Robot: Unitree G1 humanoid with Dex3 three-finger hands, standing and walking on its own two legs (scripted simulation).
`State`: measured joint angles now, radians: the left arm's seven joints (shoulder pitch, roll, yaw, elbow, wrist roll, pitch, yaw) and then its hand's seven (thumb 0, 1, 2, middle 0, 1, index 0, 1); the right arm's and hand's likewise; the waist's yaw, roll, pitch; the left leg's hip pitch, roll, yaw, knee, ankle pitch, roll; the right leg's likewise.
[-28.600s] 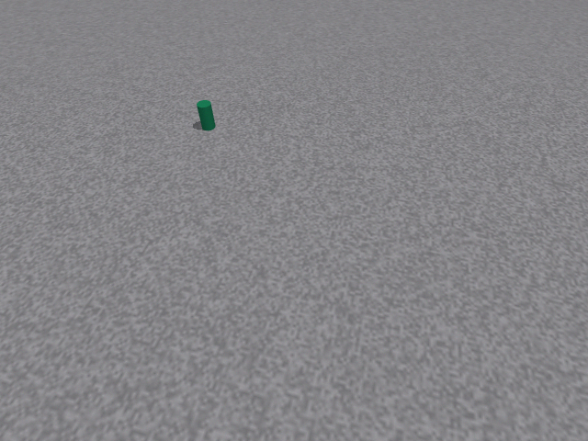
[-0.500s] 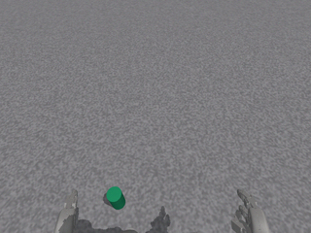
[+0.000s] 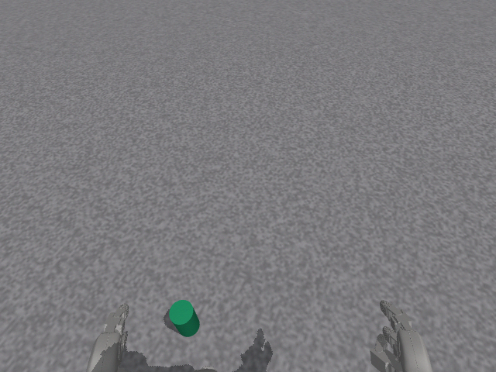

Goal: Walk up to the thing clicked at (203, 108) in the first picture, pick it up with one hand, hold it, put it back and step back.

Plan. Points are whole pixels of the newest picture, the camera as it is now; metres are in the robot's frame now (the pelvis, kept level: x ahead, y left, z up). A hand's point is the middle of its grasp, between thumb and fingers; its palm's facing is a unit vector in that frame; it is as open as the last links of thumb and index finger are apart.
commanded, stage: stand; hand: left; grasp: from the side
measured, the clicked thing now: (185, 319) +0.40 +0.25 -0.64
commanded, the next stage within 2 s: none
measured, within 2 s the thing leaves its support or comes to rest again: neither
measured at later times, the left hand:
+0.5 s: hand out of the picture +0.09 +0.25 -0.11, palm faces -0.02 -0.93 -0.36, open 7.6 cm
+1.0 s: hand out of the picture +0.03 +0.26 -0.10, palm faces -0.01 -0.93 -0.36, open 7.4 cm
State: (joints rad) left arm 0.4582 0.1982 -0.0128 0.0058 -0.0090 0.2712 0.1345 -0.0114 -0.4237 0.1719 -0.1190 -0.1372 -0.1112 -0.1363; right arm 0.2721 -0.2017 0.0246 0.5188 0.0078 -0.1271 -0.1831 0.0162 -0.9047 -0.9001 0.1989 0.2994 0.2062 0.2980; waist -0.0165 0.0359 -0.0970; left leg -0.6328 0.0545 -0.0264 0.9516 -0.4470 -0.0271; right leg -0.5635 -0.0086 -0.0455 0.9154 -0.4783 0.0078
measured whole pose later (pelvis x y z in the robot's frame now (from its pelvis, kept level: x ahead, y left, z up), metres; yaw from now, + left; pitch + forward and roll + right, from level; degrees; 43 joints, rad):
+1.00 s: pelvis -0.02 +0.02 +0.06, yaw +1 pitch -4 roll +0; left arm 0.16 0.32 0.00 1.13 0.03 0.00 0.02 0.00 0.90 0.90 -0.21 -0.30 -0.20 -0.30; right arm 0.14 -0.31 -0.02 1.13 -0.02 0.00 0.00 0.01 -0.91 -0.90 0.20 0.30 0.21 0.30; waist 0.01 0.02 0.06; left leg -0.16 0.00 0.01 0.39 -0.16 0.00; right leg -0.11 -0.05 -0.03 0.39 -0.20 0.04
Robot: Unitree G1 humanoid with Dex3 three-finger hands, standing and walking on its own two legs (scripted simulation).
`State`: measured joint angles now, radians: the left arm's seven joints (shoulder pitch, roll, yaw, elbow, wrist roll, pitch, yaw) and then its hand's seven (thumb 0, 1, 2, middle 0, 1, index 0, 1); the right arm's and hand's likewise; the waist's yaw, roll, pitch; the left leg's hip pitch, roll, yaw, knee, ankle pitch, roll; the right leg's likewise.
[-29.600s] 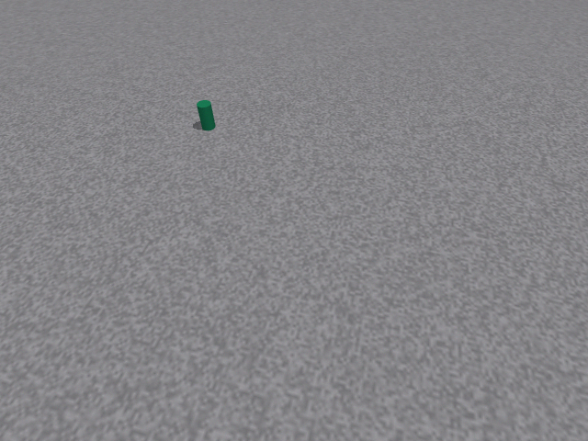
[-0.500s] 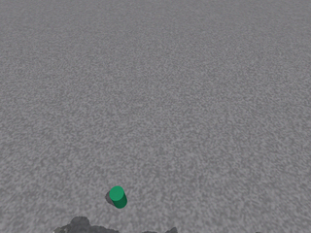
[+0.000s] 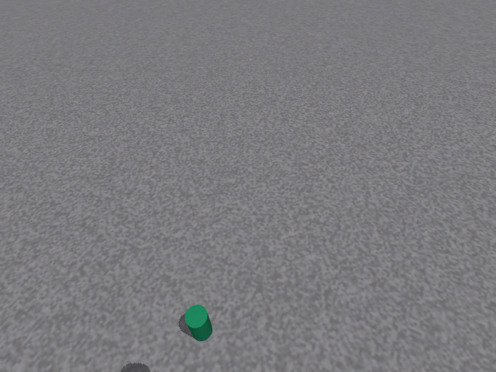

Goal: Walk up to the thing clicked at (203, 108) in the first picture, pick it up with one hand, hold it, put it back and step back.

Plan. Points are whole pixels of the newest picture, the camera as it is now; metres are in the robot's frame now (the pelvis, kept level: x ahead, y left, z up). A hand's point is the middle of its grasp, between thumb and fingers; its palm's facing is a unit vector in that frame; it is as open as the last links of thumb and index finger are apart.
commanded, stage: stand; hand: left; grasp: from the side
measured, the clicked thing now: (199, 323) +0.42 +0.23 -0.70
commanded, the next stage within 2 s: step back in 1.38 s
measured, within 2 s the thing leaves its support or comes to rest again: neither
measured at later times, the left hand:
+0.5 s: hand out of the picture +0.07 +0.24 -0.16, palm faces -0.03 -0.94 -0.34, open 7.4 cm
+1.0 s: hand out of the picture +0.09 +0.24 -0.15, palm faces -0.03 -0.94 -0.35, open 7.4 cm
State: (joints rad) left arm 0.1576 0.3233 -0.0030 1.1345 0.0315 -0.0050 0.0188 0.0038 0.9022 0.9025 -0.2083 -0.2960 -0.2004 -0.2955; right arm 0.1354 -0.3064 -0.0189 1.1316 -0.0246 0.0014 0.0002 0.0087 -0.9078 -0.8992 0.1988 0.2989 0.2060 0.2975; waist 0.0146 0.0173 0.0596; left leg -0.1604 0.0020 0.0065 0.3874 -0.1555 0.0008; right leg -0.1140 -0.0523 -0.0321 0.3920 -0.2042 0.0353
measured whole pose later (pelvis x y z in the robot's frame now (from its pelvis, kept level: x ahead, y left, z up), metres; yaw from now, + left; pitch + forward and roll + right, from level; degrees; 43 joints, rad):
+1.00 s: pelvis +0.02 -0.01 +0.00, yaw -1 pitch -2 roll +0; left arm 0.11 0.33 0.01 1.16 0.02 -0.01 0.01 0.00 0.90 0.90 -0.21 -0.30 -0.20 -0.30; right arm 0.11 -0.34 -0.01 1.16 -0.02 -0.01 0.00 0.01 -0.91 -0.90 0.20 0.30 0.21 0.30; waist 0.00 0.01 0.06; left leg -0.13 0.02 0.01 0.33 -0.16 -0.01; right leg -0.09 -0.04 -0.03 0.33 -0.20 0.02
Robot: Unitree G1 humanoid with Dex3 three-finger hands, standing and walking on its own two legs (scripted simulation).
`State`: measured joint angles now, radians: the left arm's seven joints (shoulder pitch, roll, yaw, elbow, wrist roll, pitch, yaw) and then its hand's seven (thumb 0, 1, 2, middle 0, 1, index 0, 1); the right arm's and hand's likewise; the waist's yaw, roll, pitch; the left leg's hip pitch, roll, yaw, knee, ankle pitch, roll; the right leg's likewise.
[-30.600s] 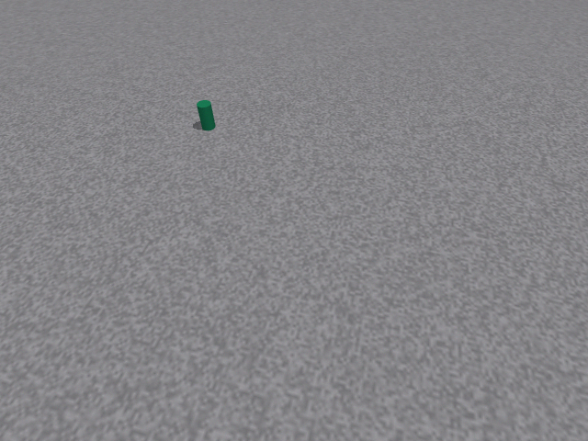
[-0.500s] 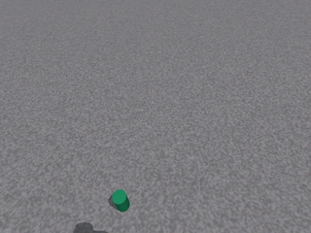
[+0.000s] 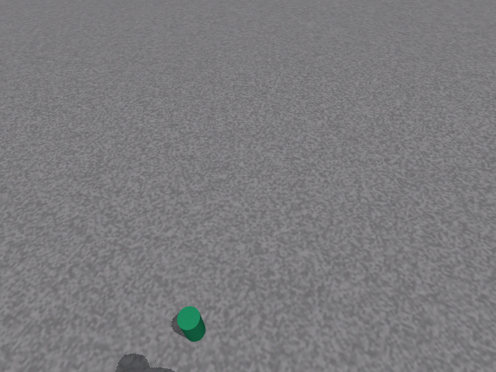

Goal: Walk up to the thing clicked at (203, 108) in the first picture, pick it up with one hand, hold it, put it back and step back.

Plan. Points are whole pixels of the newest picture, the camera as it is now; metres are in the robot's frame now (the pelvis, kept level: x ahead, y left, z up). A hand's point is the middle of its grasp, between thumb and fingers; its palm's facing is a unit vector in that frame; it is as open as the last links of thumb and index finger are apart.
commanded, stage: stand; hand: left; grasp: from the side
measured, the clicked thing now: (192, 324) +0.40 +0.24 -0.70
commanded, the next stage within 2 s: step back in 0.38 s
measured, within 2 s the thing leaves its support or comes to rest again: neither
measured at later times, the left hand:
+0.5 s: hand out of the picture +0.08 +0.26 -0.16, palm faces +0.01 -0.93 -0.36, open 7.4 cm
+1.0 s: hand out of the picture +0.03 +0.28 -0.18, palm faces -0.08 -0.92 -0.38, open 7.4 cm
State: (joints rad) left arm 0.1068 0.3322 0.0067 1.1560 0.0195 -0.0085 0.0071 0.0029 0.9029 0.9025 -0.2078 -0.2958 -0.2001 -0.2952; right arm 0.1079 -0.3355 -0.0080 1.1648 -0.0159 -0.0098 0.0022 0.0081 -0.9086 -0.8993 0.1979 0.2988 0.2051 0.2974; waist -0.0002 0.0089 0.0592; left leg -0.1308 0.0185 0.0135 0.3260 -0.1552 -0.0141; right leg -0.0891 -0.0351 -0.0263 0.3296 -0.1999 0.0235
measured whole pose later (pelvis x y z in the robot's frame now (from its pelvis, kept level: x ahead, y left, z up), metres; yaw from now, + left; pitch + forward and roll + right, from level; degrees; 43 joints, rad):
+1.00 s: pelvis -0.10 +0.02 -0.03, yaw -2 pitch -2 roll -1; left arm 0.09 0.39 0.06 0.88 0.01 0.06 0.02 0.00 0.90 0.90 -0.21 -0.30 -0.20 -0.29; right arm 0.14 -0.35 -0.05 0.86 -0.03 0.02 -0.01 0.01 -0.91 -0.90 0.20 0.30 0.21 0.30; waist -0.02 -0.02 0.21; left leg -0.36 0.00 0.02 0.65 -0.26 0.04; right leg -0.39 0.07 0.11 1.03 -0.54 0.01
